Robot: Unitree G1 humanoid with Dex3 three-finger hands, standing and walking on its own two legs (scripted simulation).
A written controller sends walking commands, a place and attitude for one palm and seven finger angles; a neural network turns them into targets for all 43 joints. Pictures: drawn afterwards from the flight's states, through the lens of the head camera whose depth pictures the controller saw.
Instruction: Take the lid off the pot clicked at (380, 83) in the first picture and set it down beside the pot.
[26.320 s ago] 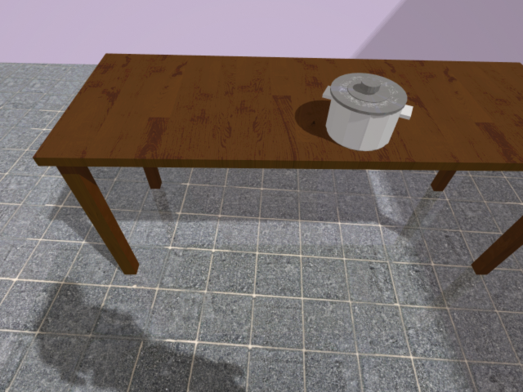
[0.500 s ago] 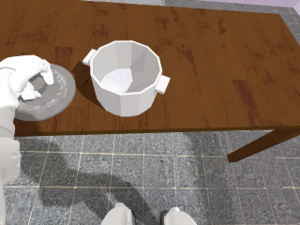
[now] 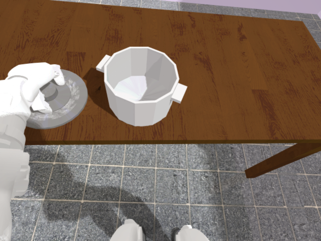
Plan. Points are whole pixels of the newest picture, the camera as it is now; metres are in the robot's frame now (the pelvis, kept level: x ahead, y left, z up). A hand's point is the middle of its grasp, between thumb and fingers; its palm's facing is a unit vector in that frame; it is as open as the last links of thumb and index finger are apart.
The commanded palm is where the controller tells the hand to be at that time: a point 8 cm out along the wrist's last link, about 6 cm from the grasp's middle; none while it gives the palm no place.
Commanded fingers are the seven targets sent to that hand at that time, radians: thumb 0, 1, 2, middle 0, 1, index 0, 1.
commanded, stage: open the fingers wide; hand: left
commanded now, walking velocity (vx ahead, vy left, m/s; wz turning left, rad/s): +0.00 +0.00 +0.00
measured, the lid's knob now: (47, 91) +0.50 +0.29 -0.01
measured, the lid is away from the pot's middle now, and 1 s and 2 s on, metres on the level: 0.25 0.25 0.25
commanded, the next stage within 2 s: raise the empty hand in 0.20 s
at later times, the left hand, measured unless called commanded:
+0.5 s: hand (40, 91) +0.47 +0.29 +0.03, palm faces -0.42 -0.11 -0.90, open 11.0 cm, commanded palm +0.50 +0.27 +0.09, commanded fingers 0.00 0.02 0.58 -0.32 -0.91 -0.32 -0.91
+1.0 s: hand (26, 78) +0.47 +0.29 +0.08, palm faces -0.42 -0.14 -0.90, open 11.0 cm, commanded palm +0.49 +0.28 +0.15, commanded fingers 0.00 0.02 0.58 -0.32 -0.91 -0.32 -0.91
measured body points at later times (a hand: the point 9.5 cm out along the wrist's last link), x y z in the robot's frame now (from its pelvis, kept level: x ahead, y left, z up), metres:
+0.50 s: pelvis +0.00 +0.00 +0.00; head +0.11 +0.04 +0.44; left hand +0.49 +0.29 +0.08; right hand +0.00 -0.28 -0.10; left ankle +0.03 +0.03 -0.70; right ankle +0.00 -0.18 -0.70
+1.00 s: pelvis +0.01 -0.01 +0.02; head +0.10 +0.02 +0.46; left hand +0.49 +0.30 +0.14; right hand +0.03 -0.29 -0.09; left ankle +0.03 +0.03 -0.70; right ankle +0.00 -0.18 -0.70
